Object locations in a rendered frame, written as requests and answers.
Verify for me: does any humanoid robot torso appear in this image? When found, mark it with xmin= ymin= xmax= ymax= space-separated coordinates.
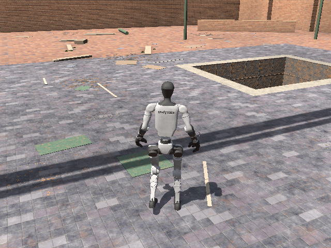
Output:
xmin=155 ymin=102 xmax=178 ymax=155

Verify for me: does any robot right hand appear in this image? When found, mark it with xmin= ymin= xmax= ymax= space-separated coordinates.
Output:
xmin=188 ymin=140 xmax=200 ymax=152

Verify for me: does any robot left hand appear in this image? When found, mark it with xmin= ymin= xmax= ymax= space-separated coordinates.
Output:
xmin=135 ymin=138 xmax=147 ymax=147

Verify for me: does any left robot thigh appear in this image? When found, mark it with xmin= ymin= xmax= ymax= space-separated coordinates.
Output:
xmin=148 ymin=144 xmax=160 ymax=175

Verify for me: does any robot right forearm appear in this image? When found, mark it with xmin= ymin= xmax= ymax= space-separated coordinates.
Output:
xmin=188 ymin=125 xmax=198 ymax=143

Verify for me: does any left robot upper arm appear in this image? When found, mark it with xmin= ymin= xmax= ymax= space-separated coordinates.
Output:
xmin=141 ymin=103 xmax=156 ymax=131

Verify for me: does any right robot upper arm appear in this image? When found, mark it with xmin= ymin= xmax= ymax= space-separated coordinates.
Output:
xmin=178 ymin=104 xmax=193 ymax=133

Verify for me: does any robot left forearm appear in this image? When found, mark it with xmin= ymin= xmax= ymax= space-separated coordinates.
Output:
xmin=137 ymin=123 xmax=146 ymax=140

